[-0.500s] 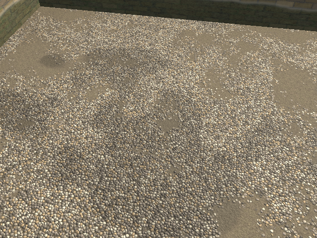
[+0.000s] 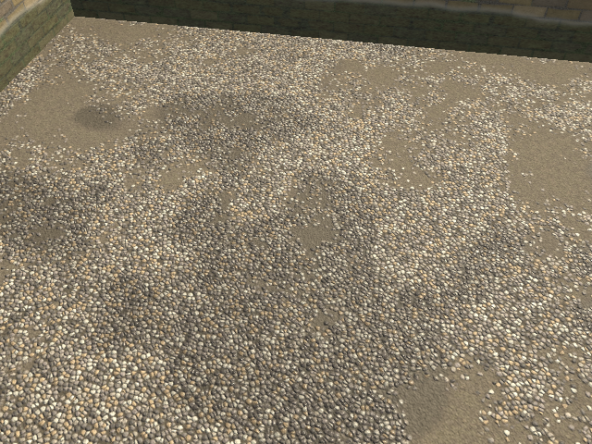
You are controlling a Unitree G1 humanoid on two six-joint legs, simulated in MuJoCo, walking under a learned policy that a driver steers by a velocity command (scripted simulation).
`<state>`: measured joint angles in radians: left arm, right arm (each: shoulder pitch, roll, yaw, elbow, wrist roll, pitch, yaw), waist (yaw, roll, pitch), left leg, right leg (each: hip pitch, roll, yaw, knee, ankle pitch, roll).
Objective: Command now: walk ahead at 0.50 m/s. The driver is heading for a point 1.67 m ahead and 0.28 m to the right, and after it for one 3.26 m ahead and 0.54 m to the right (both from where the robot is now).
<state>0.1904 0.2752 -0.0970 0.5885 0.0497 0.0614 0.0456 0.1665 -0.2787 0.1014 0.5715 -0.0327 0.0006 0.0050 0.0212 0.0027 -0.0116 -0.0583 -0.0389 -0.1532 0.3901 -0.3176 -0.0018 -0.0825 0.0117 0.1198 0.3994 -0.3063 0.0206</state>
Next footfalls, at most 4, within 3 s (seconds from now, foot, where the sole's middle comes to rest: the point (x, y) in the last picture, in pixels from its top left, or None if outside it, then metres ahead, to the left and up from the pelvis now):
none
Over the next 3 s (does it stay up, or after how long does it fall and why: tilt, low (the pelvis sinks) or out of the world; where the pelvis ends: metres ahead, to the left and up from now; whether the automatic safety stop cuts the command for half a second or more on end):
stays up -0.01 0.01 0.00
